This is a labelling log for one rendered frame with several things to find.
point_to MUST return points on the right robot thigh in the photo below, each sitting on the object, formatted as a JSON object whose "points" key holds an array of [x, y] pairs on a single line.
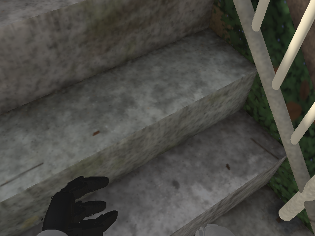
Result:
{"points": [[213, 230]]}

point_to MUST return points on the robot left hand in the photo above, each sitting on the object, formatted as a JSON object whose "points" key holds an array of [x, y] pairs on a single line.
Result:
{"points": [[65, 215]]}

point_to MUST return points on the robot right shin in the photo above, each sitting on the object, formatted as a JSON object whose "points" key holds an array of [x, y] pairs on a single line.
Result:
{"points": [[211, 224]]}

